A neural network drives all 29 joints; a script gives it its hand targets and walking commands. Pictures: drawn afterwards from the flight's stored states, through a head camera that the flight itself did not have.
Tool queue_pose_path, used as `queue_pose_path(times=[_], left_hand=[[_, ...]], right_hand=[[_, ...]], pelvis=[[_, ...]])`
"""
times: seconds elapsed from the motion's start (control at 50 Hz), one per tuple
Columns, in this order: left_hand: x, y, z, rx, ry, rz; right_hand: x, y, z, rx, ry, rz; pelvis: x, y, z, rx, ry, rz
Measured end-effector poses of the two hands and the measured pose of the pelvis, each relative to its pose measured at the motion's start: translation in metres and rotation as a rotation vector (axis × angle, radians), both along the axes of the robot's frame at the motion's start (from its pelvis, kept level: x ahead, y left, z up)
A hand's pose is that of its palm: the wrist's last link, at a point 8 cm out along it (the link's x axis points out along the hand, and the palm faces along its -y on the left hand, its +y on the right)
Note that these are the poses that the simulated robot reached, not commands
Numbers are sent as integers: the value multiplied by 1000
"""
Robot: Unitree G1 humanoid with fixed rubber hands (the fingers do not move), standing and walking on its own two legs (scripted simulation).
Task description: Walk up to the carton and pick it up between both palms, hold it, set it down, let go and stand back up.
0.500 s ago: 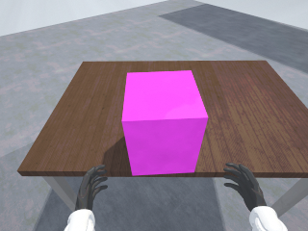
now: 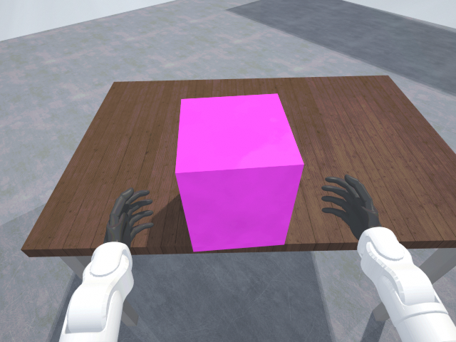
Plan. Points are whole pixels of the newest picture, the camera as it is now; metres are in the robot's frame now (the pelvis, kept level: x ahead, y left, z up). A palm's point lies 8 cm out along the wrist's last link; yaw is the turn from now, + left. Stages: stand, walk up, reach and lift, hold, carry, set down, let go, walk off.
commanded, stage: reach and lift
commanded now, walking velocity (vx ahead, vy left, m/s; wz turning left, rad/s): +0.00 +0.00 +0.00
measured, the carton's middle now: (234, 174) +0.46 +0.03 +0.04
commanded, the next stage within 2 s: none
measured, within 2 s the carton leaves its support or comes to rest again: neither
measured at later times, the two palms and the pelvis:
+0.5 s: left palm (115, 186) +0.34 +0.22 +0.14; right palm (356, 166) +0.38 -0.18 +0.14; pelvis -0.01 -0.01 +0.00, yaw +1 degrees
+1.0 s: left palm (112, 130) +0.40 +0.22 +0.20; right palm (353, 111) +0.44 -0.17 +0.21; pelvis -0.01 +0.00 +0.00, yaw +2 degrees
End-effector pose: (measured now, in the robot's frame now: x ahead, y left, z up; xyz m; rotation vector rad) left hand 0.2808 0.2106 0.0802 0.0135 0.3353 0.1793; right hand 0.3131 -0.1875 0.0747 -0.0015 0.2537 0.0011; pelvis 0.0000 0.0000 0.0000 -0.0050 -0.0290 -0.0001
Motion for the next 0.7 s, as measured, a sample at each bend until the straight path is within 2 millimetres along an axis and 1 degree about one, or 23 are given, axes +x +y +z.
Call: queue_pose_path(times=[0.12,0.3,0.54,0.7], left_hand=[[12,1,14,1,3,-1],[36,3,36,3,-9,-2],[62,7,64,8,-30,4],[81,11,86,18,-42,13]], right_hand=[[19,2,15,-1,-1,1],[46,5,39,-10,-4,-5],[73,9,68,-24,-6,-13],[94,12,91,-21,-1,-19]], pelvis=[[-4,-2,0,1,7,3],[-8,-5,-1,2,24,10],[-12,-5,-2,1,54,19],[-14,-3,-3,-1,88,24]])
